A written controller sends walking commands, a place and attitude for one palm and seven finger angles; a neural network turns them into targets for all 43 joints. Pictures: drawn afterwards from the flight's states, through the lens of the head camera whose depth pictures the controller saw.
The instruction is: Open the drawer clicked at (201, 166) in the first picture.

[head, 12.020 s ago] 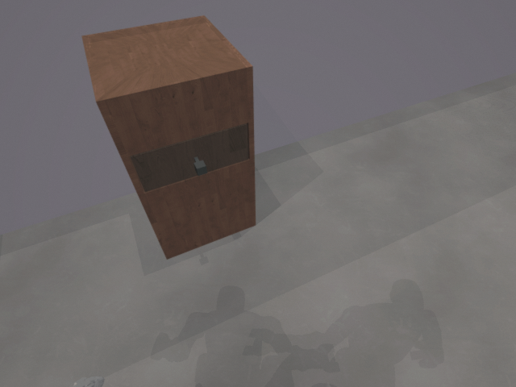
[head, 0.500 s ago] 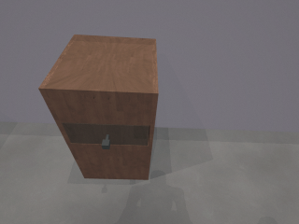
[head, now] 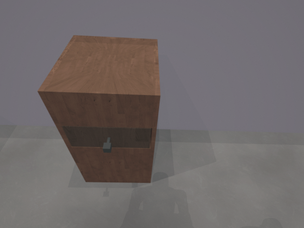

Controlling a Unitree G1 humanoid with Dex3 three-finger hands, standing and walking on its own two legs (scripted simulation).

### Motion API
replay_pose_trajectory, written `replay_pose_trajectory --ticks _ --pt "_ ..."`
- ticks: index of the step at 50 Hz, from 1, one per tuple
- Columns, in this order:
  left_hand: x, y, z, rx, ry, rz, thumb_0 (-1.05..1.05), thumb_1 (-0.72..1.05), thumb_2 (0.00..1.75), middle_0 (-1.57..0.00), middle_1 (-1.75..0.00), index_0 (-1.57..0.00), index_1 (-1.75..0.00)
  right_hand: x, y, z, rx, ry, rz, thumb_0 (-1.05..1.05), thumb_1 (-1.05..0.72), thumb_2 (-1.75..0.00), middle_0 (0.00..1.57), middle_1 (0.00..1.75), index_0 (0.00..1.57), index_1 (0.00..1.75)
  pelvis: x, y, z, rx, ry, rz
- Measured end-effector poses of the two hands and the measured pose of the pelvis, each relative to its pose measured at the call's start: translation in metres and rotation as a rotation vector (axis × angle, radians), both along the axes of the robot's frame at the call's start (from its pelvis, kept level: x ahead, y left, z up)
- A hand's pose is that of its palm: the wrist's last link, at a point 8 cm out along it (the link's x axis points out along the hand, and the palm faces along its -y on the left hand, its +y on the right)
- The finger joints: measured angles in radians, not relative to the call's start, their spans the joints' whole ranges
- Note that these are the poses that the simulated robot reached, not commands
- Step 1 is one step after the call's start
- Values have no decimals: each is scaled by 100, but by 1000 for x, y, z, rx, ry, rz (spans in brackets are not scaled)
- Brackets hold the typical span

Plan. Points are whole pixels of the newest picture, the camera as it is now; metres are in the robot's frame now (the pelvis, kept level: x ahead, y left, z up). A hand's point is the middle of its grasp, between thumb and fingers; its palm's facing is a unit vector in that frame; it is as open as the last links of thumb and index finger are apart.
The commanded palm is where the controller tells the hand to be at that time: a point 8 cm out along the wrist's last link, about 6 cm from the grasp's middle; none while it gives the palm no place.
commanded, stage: look again from close up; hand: left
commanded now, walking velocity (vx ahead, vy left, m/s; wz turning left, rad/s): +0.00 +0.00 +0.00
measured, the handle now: (107, 144) +0.50 +0.22 -0.25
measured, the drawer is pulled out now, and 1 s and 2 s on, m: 0.00 0.00 0.00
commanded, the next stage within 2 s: raise the hand with hooked fingers in 0.22 s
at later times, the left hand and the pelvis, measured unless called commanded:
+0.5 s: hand out of the picture +0.11 +0.20 -0.09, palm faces -0.12 -0.73 -0.67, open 7.4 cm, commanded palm +0.12 +0.20 -0.05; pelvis -0.01 -0.01 -0.02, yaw +1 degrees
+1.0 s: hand (83, 200) +0.19 +0.19 -0.04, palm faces +0.02 -0.09 -1.00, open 10.1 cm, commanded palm +0.18 +0.19 +0.02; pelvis +0.01 -0.07 -0.04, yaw +3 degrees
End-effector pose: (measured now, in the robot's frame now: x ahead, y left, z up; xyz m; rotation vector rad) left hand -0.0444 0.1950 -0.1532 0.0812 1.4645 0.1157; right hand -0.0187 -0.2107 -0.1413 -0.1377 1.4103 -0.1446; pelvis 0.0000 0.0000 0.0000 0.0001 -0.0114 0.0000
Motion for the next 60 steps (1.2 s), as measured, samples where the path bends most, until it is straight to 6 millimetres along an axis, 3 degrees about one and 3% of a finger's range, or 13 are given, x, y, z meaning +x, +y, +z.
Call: replay_pose_trajectory --ticks 17,19,22,24,28,31,34,37,41,44,50,55,60 --pt "10 -6 1 7 -13 -7 0 91 90 -20 -30 -20 -30 0 -2 -2 11 15 0 1 -92 -90 20 30 20 30 4 -5 0 -4 4 5" --pt "36 1 15 76 -117 -123 2 92 90 -20 -30 -20 -30 7 -10 1 -17 -65 -1 2 -93 -90 20 30 21 30 2 -6 -3 2 9 -4" --pt "82 33 59 316 -364 -237 8 96 89 -21 -32 -21 -31 32 -30 6 -62 -290 -34 3 -94 -90 20 30 21 30 -1 -10 -8 33 29 -5" --pt "121 39 91 475 -534 -369 8 94 88 -21 -33 -21 -33 57 -42 6 -75 -425 -8 3 -94 -90 20 30 21 30 -4 -12 -14 41 43 16" --pt "197 22 147 832 -845 -692 6 85 86 -21 -37 -21 -37 116 -63 8 -91 -614 81 2 -93 -90 20 30 20 30 -11 -16 -26 26 97 17" --pt "229 -6 159 989 -982 -861 4 78 83 -20 -41 -21 -40 159 -73 19 -84 -685 106 2 -92 -90 20 30 20 30 -13 -23 -33 34 133 -18" --pt "230 -32 152 1007 -1030 -953 2 70 81 -21 -45 -21 -44 197 -76 34 -57 -722 136 2 -92 -90 19 30 20 30 -10 -33 -36 47 157 -41" --pt "209 -42 140 1018 -1001 -1002 1 62 78 -22 -49 -22 -49 229 -72 48 -34 -744 198 1 -92 -90 19 30 20 30 -7 -44 -38 54 169 -43" --pt "183 -30 135 1104 -902 -1005 0 51 74 -24 -55 -24 -55 264 -62 53 -8 -763 284 1 -91 -90 19 30 20 30 -2 -57 -41 49 175 -20" --pt "181 -13 142 1177 -857 -968 0 44 71 -25 -60 -25 -60 279 -54 49 11 -762 326 1 -91 -90 19 30 20 30 0 -65 -44 39 172 11" --pt "218 -3 169 1211 -876 -919 0 29 65 -26 -69 -27 -69 278 -44 32 63 -710 334 1 -91 -90 20 30 20 30 6 -74 -42 30 166 43" --pt "250 -18 181 1128 -910 -997 0 18 60 -27 -76 -27 -76 251 -54 20 76 -621 263 1 -91 -90 20 30 21 30 14 -74 -33 44 166 -6" --pt "274 -26 188 1098 -962 -1091 0 7 55 -28 -84 -28 -83 217 -79 10 24 -548 149 1 -91 -90 20 30 21 30 21 -67 -29 54 177 -78"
